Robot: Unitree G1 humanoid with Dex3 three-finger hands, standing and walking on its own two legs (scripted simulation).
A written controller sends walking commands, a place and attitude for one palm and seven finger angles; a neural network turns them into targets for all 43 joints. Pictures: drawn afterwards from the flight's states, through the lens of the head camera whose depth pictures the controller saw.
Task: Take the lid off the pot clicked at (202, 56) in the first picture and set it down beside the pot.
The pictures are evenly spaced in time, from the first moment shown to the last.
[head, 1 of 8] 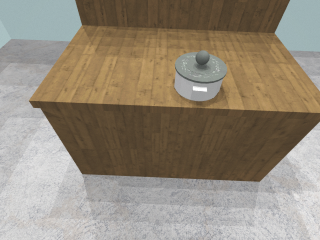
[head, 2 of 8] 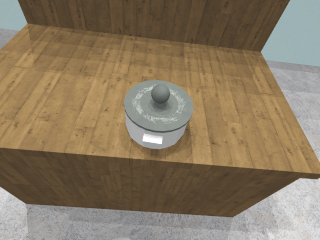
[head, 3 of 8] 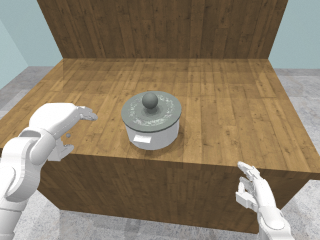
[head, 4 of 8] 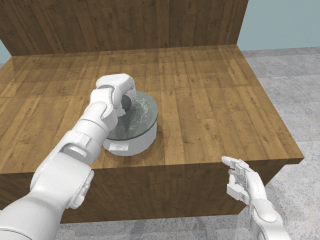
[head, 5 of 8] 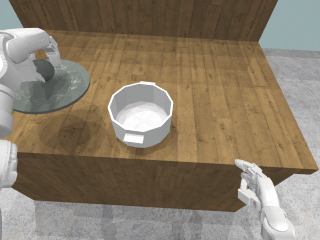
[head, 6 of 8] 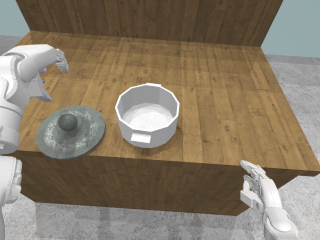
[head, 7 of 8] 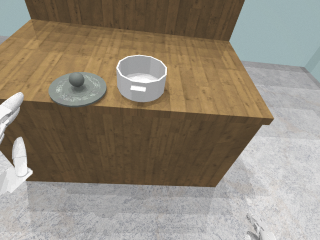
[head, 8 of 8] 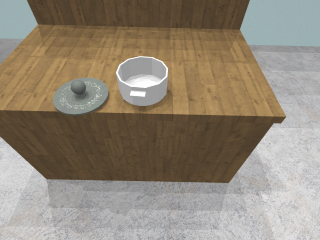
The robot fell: no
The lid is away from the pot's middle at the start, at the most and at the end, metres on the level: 0.00 0.24 0.24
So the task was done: yes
